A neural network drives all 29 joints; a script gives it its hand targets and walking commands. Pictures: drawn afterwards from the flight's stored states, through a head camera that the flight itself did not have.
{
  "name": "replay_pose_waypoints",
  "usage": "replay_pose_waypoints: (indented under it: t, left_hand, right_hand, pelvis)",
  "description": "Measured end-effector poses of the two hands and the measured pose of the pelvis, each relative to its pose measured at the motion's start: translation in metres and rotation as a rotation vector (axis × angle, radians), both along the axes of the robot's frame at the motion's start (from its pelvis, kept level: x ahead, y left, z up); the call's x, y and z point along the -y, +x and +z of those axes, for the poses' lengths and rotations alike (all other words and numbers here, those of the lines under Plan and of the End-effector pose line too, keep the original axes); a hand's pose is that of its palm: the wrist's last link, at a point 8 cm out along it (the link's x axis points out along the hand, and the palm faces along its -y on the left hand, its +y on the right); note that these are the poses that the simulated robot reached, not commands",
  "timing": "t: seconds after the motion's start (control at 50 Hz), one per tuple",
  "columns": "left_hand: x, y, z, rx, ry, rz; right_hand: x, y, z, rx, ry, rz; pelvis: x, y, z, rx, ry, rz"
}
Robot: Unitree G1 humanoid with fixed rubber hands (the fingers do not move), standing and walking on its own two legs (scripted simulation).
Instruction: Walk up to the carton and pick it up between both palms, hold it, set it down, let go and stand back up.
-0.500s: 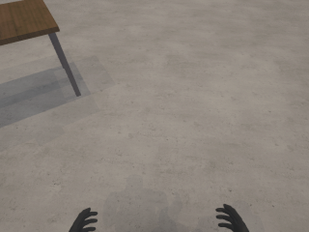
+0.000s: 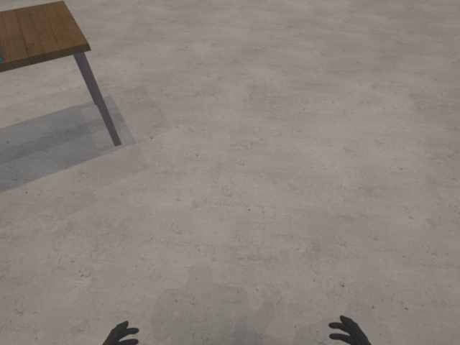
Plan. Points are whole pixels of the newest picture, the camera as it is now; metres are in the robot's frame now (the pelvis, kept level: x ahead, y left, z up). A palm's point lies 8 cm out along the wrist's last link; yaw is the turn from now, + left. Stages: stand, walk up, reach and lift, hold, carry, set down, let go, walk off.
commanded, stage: stand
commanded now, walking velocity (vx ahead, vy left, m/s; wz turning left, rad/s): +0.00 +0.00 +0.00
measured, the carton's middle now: out of the picture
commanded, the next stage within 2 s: walk up in 1.82 s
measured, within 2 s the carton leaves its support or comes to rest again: neither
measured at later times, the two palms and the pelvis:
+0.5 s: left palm out of the picture +0.08 +0.23 -0.11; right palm out of the picture +0.08 -0.23 -0.11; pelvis +0.00 +0.00 +0.00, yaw +0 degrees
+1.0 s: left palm out of the picture +0.04 +0.23 -0.12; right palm out of the picture +0.04 -0.23 -0.13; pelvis +0.01 +0.00 +0.01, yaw +0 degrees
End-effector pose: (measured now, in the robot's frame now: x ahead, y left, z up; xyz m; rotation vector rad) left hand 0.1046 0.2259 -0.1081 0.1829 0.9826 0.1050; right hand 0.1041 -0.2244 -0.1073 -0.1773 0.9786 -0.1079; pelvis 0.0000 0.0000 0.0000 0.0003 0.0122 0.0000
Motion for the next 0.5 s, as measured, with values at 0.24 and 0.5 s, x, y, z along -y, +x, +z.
replay_pose_waypoints:
  t: [0.24,0.5]
  left_hand:
    - [-0.001,-0.009,-0.002,-0.034,0.000,0.019]
    - [-0.003,-0.024,-0.006,-0.088,0.004,0.046]
  right_hand:
    - [0.001,-0.009,-0.003,-0.033,0.001,-0.018]
    - [0.004,-0.023,-0.006,-0.086,-0.004,-0.045]
  pelvis:
    - [0.000,0.001,0.002,0.001,0.000,0.000]
    - [0.000,0.003,0.005,0.005,0.000,0.001]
